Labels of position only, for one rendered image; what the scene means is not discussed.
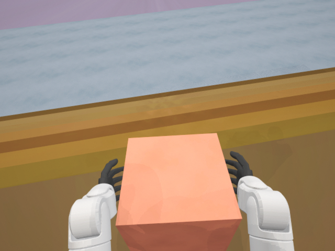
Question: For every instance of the robot left hand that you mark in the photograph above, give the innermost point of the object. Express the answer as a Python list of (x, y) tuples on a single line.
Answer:
[(107, 176)]

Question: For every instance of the right robot forearm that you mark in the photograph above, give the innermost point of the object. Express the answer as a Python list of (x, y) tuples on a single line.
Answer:
[(268, 216)]

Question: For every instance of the left robot forearm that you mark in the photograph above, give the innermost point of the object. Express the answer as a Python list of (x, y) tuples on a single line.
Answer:
[(89, 220)]

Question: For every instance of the carton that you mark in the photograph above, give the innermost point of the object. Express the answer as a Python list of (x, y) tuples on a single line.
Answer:
[(176, 195)]

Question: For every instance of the robot right hand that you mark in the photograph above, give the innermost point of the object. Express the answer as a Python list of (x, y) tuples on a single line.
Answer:
[(242, 168)]

